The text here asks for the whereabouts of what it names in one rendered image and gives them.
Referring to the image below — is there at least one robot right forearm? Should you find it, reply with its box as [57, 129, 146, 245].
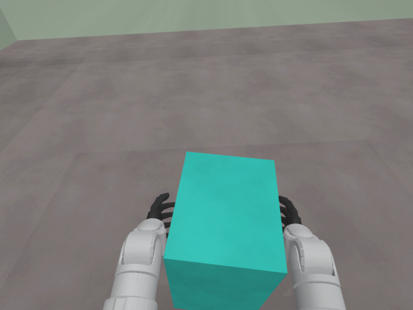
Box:
[283, 223, 346, 310]

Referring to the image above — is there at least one carton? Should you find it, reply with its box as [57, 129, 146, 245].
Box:
[163, 152, 287, 310]

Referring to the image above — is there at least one right robot hand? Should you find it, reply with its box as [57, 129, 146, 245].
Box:
[279, 196, 302, 231]

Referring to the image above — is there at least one left robot hand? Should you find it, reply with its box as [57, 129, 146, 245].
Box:
[146, 193, 175, 238]

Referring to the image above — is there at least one robot left forearm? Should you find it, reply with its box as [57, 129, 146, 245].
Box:
[103, 218, 166, 310]

